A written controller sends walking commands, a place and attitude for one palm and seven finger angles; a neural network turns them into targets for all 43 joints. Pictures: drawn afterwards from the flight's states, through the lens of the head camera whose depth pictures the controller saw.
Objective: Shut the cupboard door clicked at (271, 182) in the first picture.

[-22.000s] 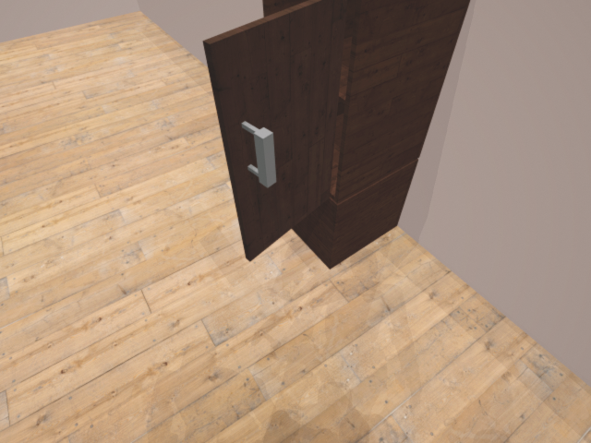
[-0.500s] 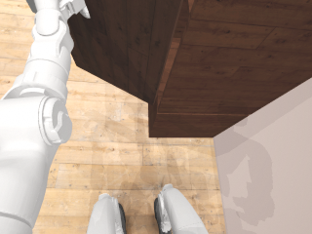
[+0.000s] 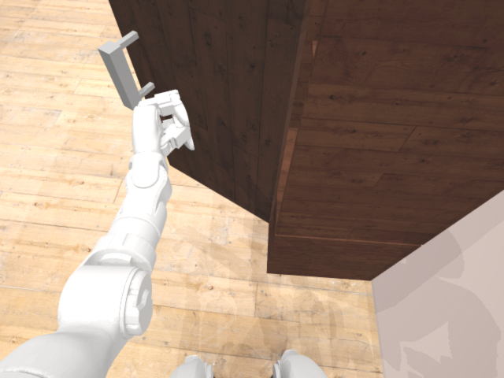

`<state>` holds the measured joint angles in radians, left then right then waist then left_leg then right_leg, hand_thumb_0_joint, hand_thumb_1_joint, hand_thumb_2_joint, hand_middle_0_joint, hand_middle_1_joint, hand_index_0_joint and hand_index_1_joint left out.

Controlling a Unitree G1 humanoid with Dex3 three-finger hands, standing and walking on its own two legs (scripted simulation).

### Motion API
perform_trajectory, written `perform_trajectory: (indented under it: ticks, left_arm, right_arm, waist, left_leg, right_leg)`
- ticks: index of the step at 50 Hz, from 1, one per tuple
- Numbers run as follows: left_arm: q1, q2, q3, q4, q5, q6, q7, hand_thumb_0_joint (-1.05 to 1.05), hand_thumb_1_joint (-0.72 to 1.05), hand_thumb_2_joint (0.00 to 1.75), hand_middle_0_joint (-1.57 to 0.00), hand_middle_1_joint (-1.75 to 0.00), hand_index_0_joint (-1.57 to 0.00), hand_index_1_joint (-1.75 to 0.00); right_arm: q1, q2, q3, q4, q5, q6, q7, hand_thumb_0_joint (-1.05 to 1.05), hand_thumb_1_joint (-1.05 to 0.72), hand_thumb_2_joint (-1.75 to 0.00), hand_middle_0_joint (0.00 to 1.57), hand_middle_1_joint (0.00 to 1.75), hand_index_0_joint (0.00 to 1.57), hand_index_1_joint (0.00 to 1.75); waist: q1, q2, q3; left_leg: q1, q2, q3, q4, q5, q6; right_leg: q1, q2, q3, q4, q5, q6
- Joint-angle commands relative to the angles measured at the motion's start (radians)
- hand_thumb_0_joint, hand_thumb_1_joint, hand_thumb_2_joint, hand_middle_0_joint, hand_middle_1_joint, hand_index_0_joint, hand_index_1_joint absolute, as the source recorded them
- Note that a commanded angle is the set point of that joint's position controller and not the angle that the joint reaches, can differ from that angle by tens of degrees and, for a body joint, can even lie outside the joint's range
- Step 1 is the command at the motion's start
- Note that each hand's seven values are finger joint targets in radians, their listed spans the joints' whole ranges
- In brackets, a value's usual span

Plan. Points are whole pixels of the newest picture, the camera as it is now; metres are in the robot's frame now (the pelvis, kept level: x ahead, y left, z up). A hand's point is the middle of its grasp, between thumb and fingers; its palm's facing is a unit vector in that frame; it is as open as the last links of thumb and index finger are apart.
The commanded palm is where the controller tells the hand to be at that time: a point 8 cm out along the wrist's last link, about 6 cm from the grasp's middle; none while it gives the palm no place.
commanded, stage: pull the fist back off the door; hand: left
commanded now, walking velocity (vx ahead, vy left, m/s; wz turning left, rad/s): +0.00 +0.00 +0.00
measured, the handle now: (132, 71) +0.64 +0.17 +0.08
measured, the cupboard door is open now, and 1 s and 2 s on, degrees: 61 61 61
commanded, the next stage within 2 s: draw the hand back to the body in 0.22 s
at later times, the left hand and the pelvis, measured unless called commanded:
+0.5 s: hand (184, 146) +0.44 +0.07 +0.10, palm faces +0.03 -1.00 -0.03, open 3.1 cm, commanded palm +0.39 +0.13 +0.11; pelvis -0.02 -0.01 +0.01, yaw -1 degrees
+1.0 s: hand (86, 220) +0.31 +0.16 +0.15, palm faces +0.07 -0.98 -0.19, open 3.1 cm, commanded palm +0.27 +0.22 +0.17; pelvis +0.00 +0.00 +0.05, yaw +0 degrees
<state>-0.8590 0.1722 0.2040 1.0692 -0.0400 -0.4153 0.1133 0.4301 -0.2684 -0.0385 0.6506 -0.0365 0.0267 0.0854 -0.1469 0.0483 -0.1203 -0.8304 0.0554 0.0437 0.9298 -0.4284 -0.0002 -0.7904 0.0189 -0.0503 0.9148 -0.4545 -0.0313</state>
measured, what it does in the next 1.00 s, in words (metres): stands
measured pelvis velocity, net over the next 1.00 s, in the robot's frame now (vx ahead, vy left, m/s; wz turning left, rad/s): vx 0.00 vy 0.00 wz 0.00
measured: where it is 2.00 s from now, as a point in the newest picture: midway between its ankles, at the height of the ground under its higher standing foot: outside the picture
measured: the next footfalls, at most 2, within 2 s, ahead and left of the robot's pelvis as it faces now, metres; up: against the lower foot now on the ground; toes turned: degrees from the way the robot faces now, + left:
none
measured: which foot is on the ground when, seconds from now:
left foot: down 0.00-1.00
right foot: down 0.00-1.00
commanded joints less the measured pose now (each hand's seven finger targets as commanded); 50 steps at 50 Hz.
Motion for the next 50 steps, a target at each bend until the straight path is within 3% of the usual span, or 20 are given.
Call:
perform_trajectory:
  ticks: [1,7,10,13,14,17,19,21,25,27,28,30,33,36,38,42,43,45,48,50]
  left_arm:
    - [-0.450,0.079,-0.050,-0.302,0.001,-0.103,0.010,0.00,0.90,0.90,-1.30,-1.50,-1.30,-1.50]
    - [-0.369,0.052,-0.080,-0.338,-0.001,-0.093,0.021,0.00,0.90,0.90,-1.30,-1.50,-1.30,-1.50]
    - [-0.412,0.087,-0.058,-0.310,-0.006,-0.088,0.030,0.00,0.90,0.90,-1.30,-1.50,-1.30,-1.50]
    - [-0.435,0.061,-0.082,-0.262,-0.003,-0.088,0.031,0.00,0.90,0.90,-1.30,-1.50,-1.30,-1.50]
    - [-0.440,0.067,-0.077,-0.232,-0.003,-0.087,0.031,0.00,0.90,0.90,-1.30,-1.50,-1.30,-1.50]
    - [-0.426,0.093,-0.044,-0.192,-0.010,-0.090,0.027,0.00,0.90,0.90,-1.30,-1.50,-1.30,-1.50]
    - [-0.325,0.152,0.014,-0.261,-0.018,-0.097,0.015,0.00,0.90,0.90,-1.30,-1.50,-1.30,-1.50]
    - [-0.185,0.187,0.044,-0.323,-0.028,-0.088,-0.009,0.00,0.90,0.90,-1.30,-1.50,-1.30,-1.50]
    - [-0.046,0.187,0.025,-0.489,-0.062,-0.034,-0.061,0.00,0.90,0.90,-1.30,-1.50,-1.30,-1.50]
    - [-0.033,0.141,-0.026,-0.568,-0.092,-0.008,-0.085,0.00,0.90,0.90,-1.30,-1.50,-1.30,-1.50]
    - [-0.021,0.157,-0.013,-0.597,-0.105,0.000,-0.092,0.00,0.90,0.90,-1.30,-1.50,-1.30,-1.50]
    - [-0.001,0.123,-0.061,-0.700,-0.121,0.005,-0.108,0.00,0.90,0.90,-1.30,-1.50,-1.30,-1.50]
    - [0.094,0.134,-0.065,-0.748,-0.136,0.024,-0.132,0.00,0.90,0.90,-1.30,-1.50,-1.30,-1.50]
    - [0.206,0.145,-0.063,-0.813,-0.142,0.060,-0.155,0.00,0.90,0.90,-1.30,-1.50,-1.30,-1.50]
    - [0.255,0.143,-0.069,-0.842,-0.152,0.096,-0.169,0.00,0.90,0.90,-1.27,-1.47,-1.27,-1.47]
    - [0.358,0.175,-0.033,-0.974,-0.179,0.155,-0.188,0.00,0.90,0.90,-1.16,-1.35,-1.16,-1.35]
    - [0.389,0.218,-0.108,-1.078,-0.084,0.168,-0.139,0.00,0.90,0.90,-1.13,-1.32,-1.13,-1.32]
    - [0.520,0.221,-0.088,-1.123,-0.070,0.216,-0.099,0.00,0.90,0.90,-1.08,-1.26,-1.08,-1.26]
    - [0.552,0.229,-0.072,-1.168,-0.050,0.262,-0.069,0.00,0.90,0.90,-1.00,-1.17,-1.00,-1.17]
    - [0.593,0.233,-0.072,-1.221,-0.042,0.282,-0.060,0.00,0.90,0.90,-0.94,-1.11,-0.94,-1.11]
  right_arm:
    - [0.116,-0.120,-0.052,-0.041,0.007,-0.023,-0.014,0.00,-0.90,-0.90,0.20,0.30,0.20,0.30]
    - [0.053,-0.110,-0.046,-0.049,0.017,-0.027,-0.029,0.00,-0.90,-0.90,0.20,0.30,0.20,0.30]
    - [0.039,-0.112,-0.039,-0.042,0.020,-0.030,-0.041,0.00,-0.90,-0.90,0.20,0.30,0.20,0.30]
    - [0.018,-0.107,-0.032,-0.039,0.021,-0.036,-0.045,0.00,-0.90,-0.90,0.20,0.30,0.20,0.30]
    - [0.016,-0.108,-0.031,-0.036,0.020,-0.038,-0.045,0.00,-0.90,-0.90,0.20,0.30,0.20,0.30]
    - [0.014,-0.111,-0.027,-0.039,0.017,-0.042,-0.046,0.00,-0.90,-0.90,0.20,0.30,0.20,0.30]
    - [0.010,-0.113,-0.027,-0.070,0.018,-0.041,-0.044,0.00,-0.90,-0.90,0.20,0.30,0.20,0.30]
    - [0.004,-0.111,-0.025,-0.101,0.026,-0.032,-0.045,0.00,-0.90,-0.90,0.20,0.30,0.20,0.30]
    - [-0.026,-0.109,-0.024,-0.145,0.053,-0.022,-0.056,0.00,-0.90,-0.90,0.20,0.30,0.20,0.30]
    - [-0.053,-0.104,-0.022,-0.148,0.067,-0.026,-0.066,0.00,-0.90,-0.90,0.20,0.30,0.20,0.30]
    - [-0.064,-0.105,-0.024,-0.146,0.072,-0.030,-0.073,0.00,-0.90,-0.90,0.20,0.30,0.20,0.30]
    - [-0.089,-0.100,-0.022,-0.149,0.077,-0.044,-0.084,0.00,-0.90,-0.90,0.20,0.30,0.20,0.30]
    - [-0.121,-0.100,-0.016,-0.139,0.084,-0.063,-0.096,0.00,-0.90,-0.90,0.20,0.30,0.20,0.30]
    - [-0.160,-0.098,-0.010,-0.151,0.091,-0.077,-0.103,0.00,-0.90,-0.90,0.20,0.30,0.20,0.30]
    - [-0.191,-0.099,-0.002,-0.162,0.098,-0.084,-0.106,0.00,-0.90,-0.90,0.20,0.30,0.20,0.30]
    - [-0.249,-0.096,0.007,-0.197,0.103,-0.096,-0.118,0.00,-0.90,-0.90,0.20,0.30,0.20,0.30]
    - [-0.293,-0.067,0.007,-0.211,0.098,-0.072,-0.140,0.00,-0.90,-0.90,0.20,0.30,0.20,0.30]
    - [-0.307,-0.069,0.015,-0.216,0.093,-0.053,-0.163,0.00,-0.90,-0.90,0.20,0.30,0.20,0.30]
    - [-0.338,-0.061,0.030,-0.209,0.089,-0.039,-0.179,0.00,-0.90,-0.90,0.20,0.30,0.20,0.30]
    - [-0.348,-0.060,0.035,-0.211,0.083,-0.040,-0.184,0.00,-0.90,-0.90,0.20,0.30,0.20,0.30]
  waist:
    - [-0.023,-0.019,-0.442]
    - [-0.002,-0.045,-0.433]
    - [-0.016,-0.095,-0.381]
    - [-0.021,-0.072,-0.356]
    - [-0.029,-0.096,-0.347]
    - [-0.018,-0.094,-0.359]
    - [0.042,-0.066,-0.444]
    - [0.076,-0.103,-0.482]
    - [0.092,-0.144,-0.407]
    - [0.077,-0.135,-0.333]
    - [0.078,-0.136,-0.307]
    - [0.072,-0.110,-0.280]
    - [0.082,-0.100,-0.233]
    - [0.111,-0.043,-0.215]
    - [0.119,-0.048,-0.173]
    - [0.144,-0.079,-0.174]
    - [0.151,-0.097,-0.172]
    - [0.157,-0.110,-0.140]
    - [0.150,-0.076,-0.043]
    - [0.152,-0.052,-0.031]
  left_leg:
    - [0.337,-0.055,-0.027,-0.037,0.380,0.027]
    - [0.338,-0.057,-0.023,-0.058,0.346,0.026]
    - [0.298,-0.059,-0.023,-0.066,0.286,0.029]
    - [0.281,-0.063,-0.025,-0.071,0.237,0.028]
    - [0.271,-0.062,-0.027,-0.070,0.221,0.030]
    - [0.243,-0.065,-0.024,-0.073,0.201,0.030]
    - [0.264,-0.072,-0.013,-0.089,0.249,0.029]
    - [0.268,-0.070,-0.002,-0.115,0.300,0.031]
    - [0.288,-0.070,0.015,-0.172,0.279,0.036]
    - [0.326,-0.067,0.019,-0.202,0.241,0.038]
    - [0.341,-0.066,0.021,-0.211,0.217,0.040]
    - [0.396,-0.063,0.016,-0.236,0.208,0.043]
    - [0.435,-0.061,0.010,-0.270,0.194,0.043]
    - [0.482,-0.059,0.006,-0.299,0.212,0.042]
    - [0.494,-0.059,0.001,-0.320,0.200,0.039]
    - [0.543,-0.055,-0.002,-0.353,0.242,0.042]
    - [0.597,-0.055,-0.003,-0.402,0.267,0.042]
    - [0.631,-0.049,-0.003,-0.434,0.301,0.047]
    - [0.683,-0.043,-0.004,-0.486,0.301,0.043]
    - [0.723,-0.041,-0.006,-0.511,0.321,0.044]
  right_leg:
    - [0.186,0.019,0.036,-0.100,0.532,0.026]
    - [0.221,0.010,0.043,-0.110,0.521,0.029]
    - [0.224,0.007,0.052,-0.127,0.474,0.035]
    - [0.197,0.003,0.055,-0.135,0.419,0.033]
    - [0.189,0.002,0.057,-0.140,0.402,0.036]
    - [0.203,-0.001,0.064,-0.141,0.383,0.036]
    - [0.300,-0.001,0.071,-0.132,0.445,0.030]
    - [0.395,0.000,0.073,-0.135,0.528,0.032]
    - [0.477,-0.001,0.084,-0.203,0.538,0.043]
    - [0.455,-0.001,0.082,-0.254,0.481,0.047]
    - [0.445,-0.002,0.087,-0.281,0.426,0.049]
    - [0.441,-0.001,0.082,-0.308,0.385,0.046]
    - [0.433,-0.003,0.073,-0.337,0.338,0.042]
    - [0.447,-0.005,0.059,-0.342,0.340,0.031]
    - [0.440,-0.005,0.049,-0.354,0.317,0.029]
    - [0.498,-0.008,0.040,-0.366,0.361,0.028]
    - [0.546,-0.035,0.085,-0.424,0.375,0.031]
    - [0.593,-0.036,0.072,-0.456,0.406,0.034]
    - [0.584,-0.026,0.053,-0.504,0.380,0.028]
    - [0.609,-0.024,0.049,-0.529,0.383,0.023]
